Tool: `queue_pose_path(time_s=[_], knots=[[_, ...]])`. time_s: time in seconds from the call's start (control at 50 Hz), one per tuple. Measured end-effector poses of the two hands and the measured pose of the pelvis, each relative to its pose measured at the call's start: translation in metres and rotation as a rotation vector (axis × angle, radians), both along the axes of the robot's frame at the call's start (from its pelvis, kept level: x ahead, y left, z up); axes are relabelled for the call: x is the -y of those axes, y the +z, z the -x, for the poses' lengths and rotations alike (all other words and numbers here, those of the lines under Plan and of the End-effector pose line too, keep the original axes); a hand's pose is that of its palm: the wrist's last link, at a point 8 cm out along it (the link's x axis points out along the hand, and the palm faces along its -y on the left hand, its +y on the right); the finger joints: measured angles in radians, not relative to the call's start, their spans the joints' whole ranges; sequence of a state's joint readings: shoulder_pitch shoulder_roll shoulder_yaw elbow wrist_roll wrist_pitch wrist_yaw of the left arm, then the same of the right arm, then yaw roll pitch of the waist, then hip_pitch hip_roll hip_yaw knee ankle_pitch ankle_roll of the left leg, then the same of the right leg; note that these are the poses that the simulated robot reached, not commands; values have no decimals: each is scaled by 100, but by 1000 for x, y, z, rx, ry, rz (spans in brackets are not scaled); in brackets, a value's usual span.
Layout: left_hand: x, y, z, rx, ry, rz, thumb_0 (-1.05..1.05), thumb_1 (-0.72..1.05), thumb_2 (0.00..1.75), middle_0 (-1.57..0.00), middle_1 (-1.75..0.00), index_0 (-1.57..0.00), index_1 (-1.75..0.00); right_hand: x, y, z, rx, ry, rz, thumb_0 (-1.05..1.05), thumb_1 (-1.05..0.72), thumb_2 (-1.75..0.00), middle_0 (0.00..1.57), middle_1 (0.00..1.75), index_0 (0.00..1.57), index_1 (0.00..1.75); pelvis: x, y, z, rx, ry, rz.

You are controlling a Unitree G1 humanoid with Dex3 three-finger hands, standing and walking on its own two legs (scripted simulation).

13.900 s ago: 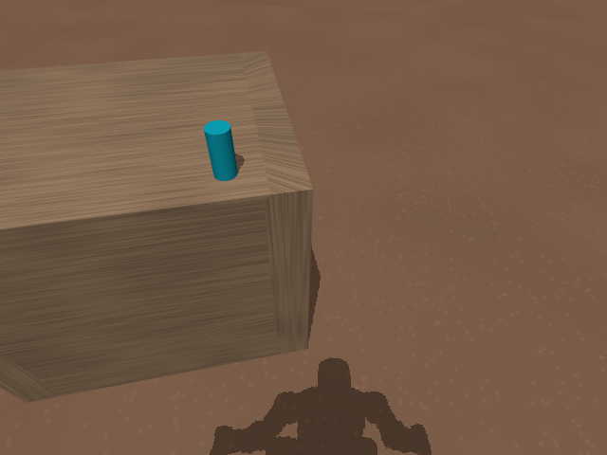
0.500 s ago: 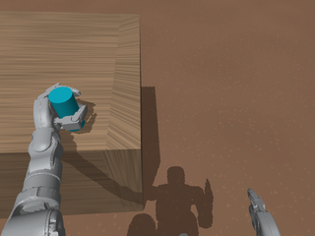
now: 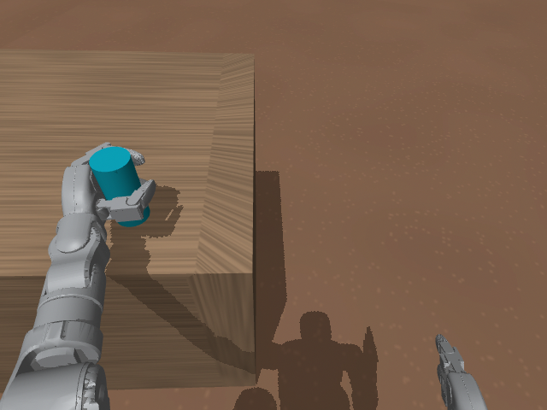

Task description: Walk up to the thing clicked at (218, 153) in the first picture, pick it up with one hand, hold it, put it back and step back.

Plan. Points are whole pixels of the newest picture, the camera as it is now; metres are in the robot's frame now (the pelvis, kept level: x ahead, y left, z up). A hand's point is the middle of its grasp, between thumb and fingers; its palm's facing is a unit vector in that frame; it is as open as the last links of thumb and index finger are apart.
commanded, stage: settle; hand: left
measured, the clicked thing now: (122, 189) +0.44 +0.20 +0.11
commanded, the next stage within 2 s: lift in 0.22 s
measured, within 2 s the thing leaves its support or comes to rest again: neither
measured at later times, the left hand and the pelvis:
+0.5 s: hand (126, 175) +0.43 +0.19 +0.14, palm faces +0.16 -0.99 -0.01, open 7.0 cm; pelvis -0.01 +0.00 +0.01, yaw +0 degrees
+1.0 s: hand (99, 161) +0.37 +0.18 +0.22, palm faces +0.16 -0.99 -0.03, open 7.0 cm; pelvis -0.01 -0.01 +0.02, yaw +1 degrees
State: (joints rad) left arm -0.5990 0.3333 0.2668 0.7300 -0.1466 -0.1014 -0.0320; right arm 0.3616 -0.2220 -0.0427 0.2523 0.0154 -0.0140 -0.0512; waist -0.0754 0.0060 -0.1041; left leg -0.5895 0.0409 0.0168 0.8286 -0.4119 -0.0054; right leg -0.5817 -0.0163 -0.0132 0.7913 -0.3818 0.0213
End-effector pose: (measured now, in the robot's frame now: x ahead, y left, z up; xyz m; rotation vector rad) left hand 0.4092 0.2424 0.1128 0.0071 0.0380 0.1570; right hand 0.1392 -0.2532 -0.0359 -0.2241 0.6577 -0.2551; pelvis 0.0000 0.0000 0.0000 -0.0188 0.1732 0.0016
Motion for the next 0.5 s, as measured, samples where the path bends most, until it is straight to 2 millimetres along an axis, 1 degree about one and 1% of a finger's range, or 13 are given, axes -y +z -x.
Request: queue_pose_path(time_s=[0.1,0.38,0.5], knots=[[-1,8,-1,2,0,-4,-2,-7,117,-92,-109,-92,-109,1,-3,4,-10,-16,-7,-1,53,-5,5,5,5,6,-2,2,1,11,-4,-1],[3,20,2,5,4,3,-2,-7,117,-92,-109,-92,-110,4,-5,7,-19,-28,-9,-1,53,-5,5,5,5,6,-1,7,4,30,-6,-2],[5,32,7,21,6,-8,-2,-7,117,-92,-109,-92,-110,7,2,6,16,-36,-5,-1,53,-5,5,5,5,6,0,9,5,48,-5,-4]])
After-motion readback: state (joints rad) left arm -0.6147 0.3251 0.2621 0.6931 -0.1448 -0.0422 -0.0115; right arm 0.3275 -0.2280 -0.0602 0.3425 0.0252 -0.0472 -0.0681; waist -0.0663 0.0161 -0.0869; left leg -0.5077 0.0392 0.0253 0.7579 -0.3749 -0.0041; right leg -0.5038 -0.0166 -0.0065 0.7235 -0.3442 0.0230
